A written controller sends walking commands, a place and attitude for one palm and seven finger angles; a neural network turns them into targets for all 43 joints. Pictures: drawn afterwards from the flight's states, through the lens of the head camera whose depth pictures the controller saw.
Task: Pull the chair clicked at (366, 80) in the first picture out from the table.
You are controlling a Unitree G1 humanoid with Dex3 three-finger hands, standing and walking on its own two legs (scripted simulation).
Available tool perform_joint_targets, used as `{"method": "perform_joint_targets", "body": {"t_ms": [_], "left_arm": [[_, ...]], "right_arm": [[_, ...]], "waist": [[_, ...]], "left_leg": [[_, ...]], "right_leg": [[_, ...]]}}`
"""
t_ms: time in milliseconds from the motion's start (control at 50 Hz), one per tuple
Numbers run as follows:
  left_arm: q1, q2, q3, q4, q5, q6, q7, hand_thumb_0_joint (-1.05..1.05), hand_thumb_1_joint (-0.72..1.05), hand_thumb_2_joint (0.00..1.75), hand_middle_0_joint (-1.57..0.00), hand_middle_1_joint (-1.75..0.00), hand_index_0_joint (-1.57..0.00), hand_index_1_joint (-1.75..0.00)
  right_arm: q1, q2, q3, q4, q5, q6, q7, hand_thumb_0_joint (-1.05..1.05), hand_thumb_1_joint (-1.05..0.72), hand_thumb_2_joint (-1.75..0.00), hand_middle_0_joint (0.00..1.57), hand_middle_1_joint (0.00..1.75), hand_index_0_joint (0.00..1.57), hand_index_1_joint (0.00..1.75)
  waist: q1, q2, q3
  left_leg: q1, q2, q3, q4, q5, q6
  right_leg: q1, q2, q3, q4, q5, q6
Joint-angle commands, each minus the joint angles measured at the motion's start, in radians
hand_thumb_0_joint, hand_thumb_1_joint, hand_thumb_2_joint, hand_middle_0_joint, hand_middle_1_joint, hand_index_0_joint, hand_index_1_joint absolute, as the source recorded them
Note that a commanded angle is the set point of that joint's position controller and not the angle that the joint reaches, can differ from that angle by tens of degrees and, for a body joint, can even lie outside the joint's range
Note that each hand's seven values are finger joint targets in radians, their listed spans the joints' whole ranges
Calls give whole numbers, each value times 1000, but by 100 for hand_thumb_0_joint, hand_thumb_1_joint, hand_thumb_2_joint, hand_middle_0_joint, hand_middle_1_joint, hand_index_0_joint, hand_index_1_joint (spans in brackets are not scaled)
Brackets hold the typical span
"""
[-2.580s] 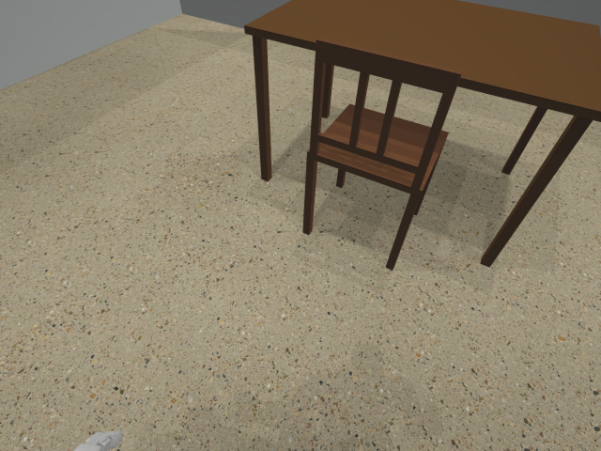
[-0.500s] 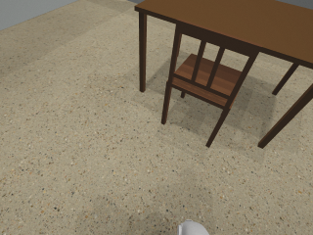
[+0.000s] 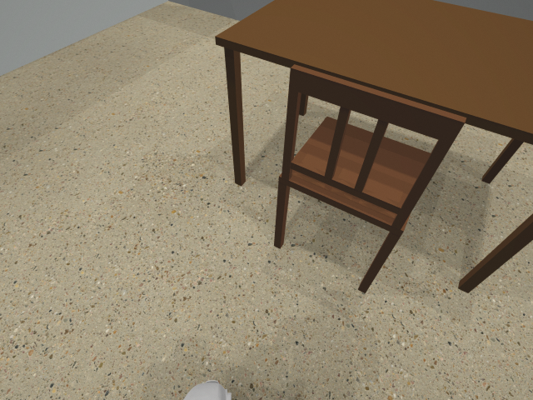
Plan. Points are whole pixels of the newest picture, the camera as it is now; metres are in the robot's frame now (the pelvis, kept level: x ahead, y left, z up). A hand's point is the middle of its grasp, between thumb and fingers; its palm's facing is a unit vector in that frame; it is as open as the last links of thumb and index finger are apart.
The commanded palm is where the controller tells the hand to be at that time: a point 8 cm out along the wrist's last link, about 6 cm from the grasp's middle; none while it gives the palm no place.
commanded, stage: turn to face it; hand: left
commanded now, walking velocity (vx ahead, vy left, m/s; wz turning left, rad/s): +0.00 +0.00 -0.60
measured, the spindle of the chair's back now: (336, 144) +0.77 -0.14 -0.11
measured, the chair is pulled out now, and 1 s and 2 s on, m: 0.00 0.00 0.00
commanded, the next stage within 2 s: take the last steps up to it in 0.68 s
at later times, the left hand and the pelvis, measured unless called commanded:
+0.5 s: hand (156, 382) +0.17 +0.21 -0.17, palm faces -0.24 -0.94 -0.24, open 7.4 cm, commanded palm none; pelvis +0.05 +0.02 +0.00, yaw -17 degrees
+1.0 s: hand (203, 370) +0.20 +0.13 -0.18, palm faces -0.38 -0.91 -0.15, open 7.3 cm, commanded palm none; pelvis +0.07 +0.00 +0.00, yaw -25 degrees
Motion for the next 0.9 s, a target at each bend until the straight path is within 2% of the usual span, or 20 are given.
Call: {"method": "perform_joint_targets", "body": {"t_ms": [0,60,80,100,120,200,240,340,440,480,520,540,560,580,600,620,640,700,760,880], "left_arm": [[37,152,40,-64,-1,0,-7,0,90,90,-20,-30,-20,-30],[18,142,48,-81,-11,23,-6,0,90,90,-20,-30,-20,-30],[34,99,44,-95,-19,29,-10,0,90,90,-20,-30,-20,-30],[53,67,38,-109,-23,34,-18,0,90,90,-20,-30,-20,-30],[38,101,47,-117,-12,40,-17,0,90,90,-20,-30,-20,-30],[61,97,67,-91,3,65,-34,0,90,90,-20,-30,-20,-30],[69,81,66,-98,0,75,-34,0,90,90,-20,-30,-20,-30],[-7,63,60,-142,-1,86,-36,0,90,90,-20,-30,-20,-30],[-68,59,45,-179,-1,79,-38,0,90,90,-20,-30,-20,-30],[-59,65,41,-182,-1,70,-35,0,90,90,-20,-30,-20,-30],[7,97,45,-166,2,54,-31,0,90,90,-20,-30,-20,-30],[52,178,56,-154,10,41,-21,0,90,90,-20,-30,-20,-30],[80,285,75,-149,10,32,-7,0,90,90,-20,-30,-20,-30],[100,285,69,-144,-5,39,1,0,90,90,-20,-30,-20,-30],[64,238,64,-146,-7,41,9,0,90,90,-20,-30,-20,-30],[6,229,65,-156,-4,41,12,0,90,90,-20,-30,-20,-30],[-33,203,54,-165,-6,41,10,0,90,90,-20,-30,-20,-30],[-84,176,44,-183,-8,34,5,0,90,90,-20,-30,-20,-30],[-55,183,44,-172,-6,33,3,0,90,90,-20,-30,-20,-30],[-7,194,48,-131,0,23,-11,0,90,90,-20,-30,-20,-30]], "right_arm": [[103,-45,-6,-15,4,6,1,0,-90,-90,20,30,20,30],[133,-87,-12,-14,7,-6,-11,0,-90,-90,20,30,20,30],[165,-157,-24,-16,0,-14,-17,0,-90,-90,20,30,20,30],[176,-231,-38,-29,-3,-7,-17,0,-90,-90,20,30,20,30],[164,-221,-36,-42,-7,6,-18,0,-90,-90,20,30,20,30],[23,-139,-16,-90,-3,-2,-22,0,-90,-90,20,30,20,30],[48,-132,-19,-85,-2,-4,-22,0,-90,-90,20,30,20,30],[105,-145,-38,-72,-7,-1,-18,0,-90,-90,20,30,20,30],[124,-190,-57,-56,-13,15,-6,0,-90,-90,20,30,20,30],[122,-207,-65,-56,-14,21,1,0,-90,-90,20,30,20,30],[117,-204,-63,-56,-6,25,7,0,-90,-90,20,30,20,30],[135,-159,-55,-66,3,30,14,0,-90,-90,20,30,20,30],[88,-78,-29,-114,5,36,19,0,-90,-90,20,30,20,30],[62,-108,-30,-121,4,51,5,0,-90,-90,20,30,20,30],[58,-101,-30,-111,3,61,3,0,-90,-90,20,30,20,30],[66,-98,-28,-95,1,62,4,0,-90,-90,20,30,20,30],[78,-116,-30,-78,-2,62,4,0,-90,-90,20,30,20,30],[138,-111,-32,-41,-2,61,6,0,-90,-90,20,30,20,30],[124,-103,-25,-39,-1,60,2,0,-90,-90,20,30,20,30],[112,-84,-14,-48,-7,20,12,0,-90,-90,20,30,20,30]], "waist": [[-10,-126,-71],[-41,-77,-101],[-48,105,-130],[-43,340,-123],[-53,241,-84],[16,108,-22],[12,118,-57],[-22,150,-69],[-47,199,-66],[-41,203,-90],[2,124,-128],[27,-74,-159],[49,-348,-133],[65,-272,-144],[43,-211,-100],[20,-254,-85],[4,-214,-60],[-32,-147,-65],[-17,-134,-75],[18,-144,-71]], "left_leg": [[152,-31,21,-125,5,-23],[366,-9,11,-387,148,-23],[474,147,-142,-479,288,29],[498,356,-322,-535,465,133],[402,390,-310,-545,415,202],[306,246,-63,-562,392,135],[336,224,2,-549,433,132],[415,260,32,-526,487,175],[407,279,68,-493,438,175],[409,281,88,-443,447,156],[332,239,144,-308,375,86],[182,177,192,-138,161,20],[-63,39,173,79,-299,-29],[-58,27,31,188,-330,-18],[-64,38,1,238,-260,-13],[-97,30,-15,279,-220,-16],[-94,29,-33,303,-160,-23],[-25,9,-22,246,-67,-33],[-8,-11,-17,145,-84,-37],[106,-43,15,-141,-134,-9]], "right_leg": [[-8,-250,275,-126,421,-125],[-76,-187,269,-11,279,-54],[-177,-75,195,116,50,9],[-292,7,78,366,-370,71],[-277,-27,115,541,-418,74],[-311,-71,117,750,-193,102],[-301,-74,112,766,-152,116],[-295,-99,75,588,-194,126],[-183,-84,22,324,-230,104],[-124,-67,9,224,-201,87],[55,-57,3,-9,19,69],[214,-188,163,-111,192,28],[253,-420,476,-153,484,-73],[205,-436,433,-133,546,-153],[157,-387,364,-142,488,-156],[154,-344,365,-139,458,-141],[130,-310,322,-136,446,-126],[93,-248,229,-139,442,-101],[133,-252,258,-142,441,-120],[140,-257,362,-195,32,-150]]}}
